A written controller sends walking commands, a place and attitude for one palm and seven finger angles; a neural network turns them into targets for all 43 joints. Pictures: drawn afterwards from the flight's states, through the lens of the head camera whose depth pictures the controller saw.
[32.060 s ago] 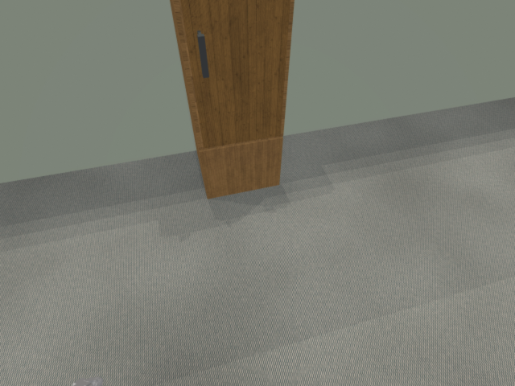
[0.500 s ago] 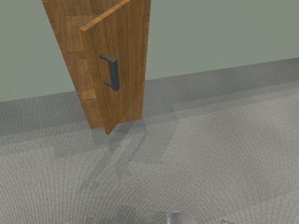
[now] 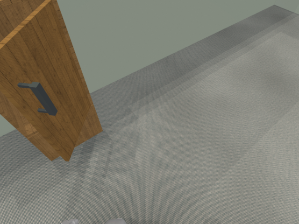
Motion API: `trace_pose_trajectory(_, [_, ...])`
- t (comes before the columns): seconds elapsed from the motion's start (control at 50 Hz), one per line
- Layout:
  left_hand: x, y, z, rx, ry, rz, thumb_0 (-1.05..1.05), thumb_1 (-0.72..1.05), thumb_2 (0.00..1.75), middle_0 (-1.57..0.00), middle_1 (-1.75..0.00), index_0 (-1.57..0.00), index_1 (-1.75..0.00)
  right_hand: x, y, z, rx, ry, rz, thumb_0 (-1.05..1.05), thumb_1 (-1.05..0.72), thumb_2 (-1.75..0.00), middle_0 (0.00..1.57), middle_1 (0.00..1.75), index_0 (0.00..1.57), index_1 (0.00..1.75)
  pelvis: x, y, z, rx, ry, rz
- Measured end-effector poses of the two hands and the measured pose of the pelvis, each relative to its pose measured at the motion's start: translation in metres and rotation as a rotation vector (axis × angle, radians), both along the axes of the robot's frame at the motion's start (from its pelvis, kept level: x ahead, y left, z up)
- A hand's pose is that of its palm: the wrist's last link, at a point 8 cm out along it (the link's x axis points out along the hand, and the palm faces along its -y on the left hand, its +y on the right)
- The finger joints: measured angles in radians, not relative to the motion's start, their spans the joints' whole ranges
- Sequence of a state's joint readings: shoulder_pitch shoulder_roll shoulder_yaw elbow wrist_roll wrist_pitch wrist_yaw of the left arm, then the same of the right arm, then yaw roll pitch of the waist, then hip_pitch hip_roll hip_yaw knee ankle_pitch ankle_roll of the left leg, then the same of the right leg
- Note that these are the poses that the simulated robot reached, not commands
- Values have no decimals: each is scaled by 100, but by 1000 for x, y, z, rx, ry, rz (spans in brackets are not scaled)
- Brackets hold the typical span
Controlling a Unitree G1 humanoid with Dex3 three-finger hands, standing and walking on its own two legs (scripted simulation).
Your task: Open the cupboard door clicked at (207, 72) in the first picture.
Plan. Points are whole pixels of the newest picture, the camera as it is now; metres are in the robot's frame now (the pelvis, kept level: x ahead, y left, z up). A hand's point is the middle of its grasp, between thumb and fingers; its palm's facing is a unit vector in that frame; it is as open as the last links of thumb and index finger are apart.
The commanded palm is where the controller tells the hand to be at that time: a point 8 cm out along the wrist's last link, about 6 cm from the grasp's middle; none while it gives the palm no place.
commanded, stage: walk to a spot facing it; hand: left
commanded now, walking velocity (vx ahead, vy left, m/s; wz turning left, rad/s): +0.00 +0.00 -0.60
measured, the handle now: (38, 99) +0.45 +0.38 +0.02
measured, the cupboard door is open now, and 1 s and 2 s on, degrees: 46 46 46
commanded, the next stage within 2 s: none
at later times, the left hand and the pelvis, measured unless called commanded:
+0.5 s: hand (101, 221) +0.15 +0.15 -0.15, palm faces -0.25 -0.94 -0.25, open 7.3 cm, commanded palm none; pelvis +0.02 -0.03 +0.00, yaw -17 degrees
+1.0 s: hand (142, 147) +0.39 +0.04 -0.15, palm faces -0.58 -0.80 -0.17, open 7.3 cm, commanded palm none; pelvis +0.19 -0.06 +0.01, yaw -36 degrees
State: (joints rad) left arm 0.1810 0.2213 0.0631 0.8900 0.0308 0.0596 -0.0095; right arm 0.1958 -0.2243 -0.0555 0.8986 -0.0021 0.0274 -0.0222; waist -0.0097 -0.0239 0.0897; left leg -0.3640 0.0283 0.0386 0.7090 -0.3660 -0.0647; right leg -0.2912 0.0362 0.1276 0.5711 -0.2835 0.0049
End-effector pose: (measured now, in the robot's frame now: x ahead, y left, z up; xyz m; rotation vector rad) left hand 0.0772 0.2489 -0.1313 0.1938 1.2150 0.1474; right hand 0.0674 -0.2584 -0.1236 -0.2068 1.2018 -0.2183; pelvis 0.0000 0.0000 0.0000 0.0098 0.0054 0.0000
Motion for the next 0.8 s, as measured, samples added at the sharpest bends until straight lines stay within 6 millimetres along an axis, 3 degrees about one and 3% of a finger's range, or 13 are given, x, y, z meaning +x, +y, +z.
trace_pose_trajectory(0.08, [13,9,-12,-25,7,-32,0,91,90,-21,-30,-21,-30,-7,15,1,-19,-29,-9,0,-91,-90,20,30,20,29,2,11,-6,-27,7,-50])
trace_pose_trajectory(0.22, [41,2,2,-32,-1,-107,0,91,90,-20,-30,-20,-30,-41,23,7,10,34,-80,0,-91,-90,20,30,20,30,5,7,7,-36,10,-138])
trace_pose_trajectory(0.3, [60,-16,8,-11,-5,-184,0,91,90,-20,-30,-20,-30,-63,12,-2,38,49,-160,0,-90,-90,20,30,20,30,6,-3,5,-31,10,-194])
trace_pose_trajectory(0.36, [75,-32,5,17,-36,-242,0,91,90,-20,-30,-20,-30,-81,-3,-19,58,62,-223,0,-90,-90,20,30,20,30,8,-17,-7,-3,12,-235])
trace_pose_trajectory(0.42, [78,-44,8,28,-44,-255,0,91,90,-20,-30,-20,-30,-90,-17,-25,62,106,-259,0,-91,-90,20,30,20,30,11,-21,-7,-16,2,-258])
trace_pose_trajectory(0.52, [72,-52,14,18,14,-272,0,91,90,-21,-30,-20,-30,-70,-35,-5,41,61,-296,1,-91,-90,20,30,20,29,29,-27,6,-1,4,-309])
trace_pose_trajectory(0.66, [83,-45,1,-14,136,-301,0,91,90,-21,-30,-21,-30,-6,-42,16,-10,-68,-321,1,-91,-90,19,30,20,29,72,-23,8,-5,13,-390])
trace_pose_trajectory(0.74, [114,-36,-19,-22,187,-329,0,91,90,-21,-30,-21,-30,27,-37,15,-66,-143,-330,0,-91,-90,20,30,20,29,106,-17,-6,-28,20,-446])
trace_pose_trajectory(0.8, [157,-44,-20,-21,182,-396,1,91,90,-21,-30,-20,-30,25,-25,18,-61,-126,-375,0,-91,-90,20,30,20,29,125,-21,-2,-28,15,-491])
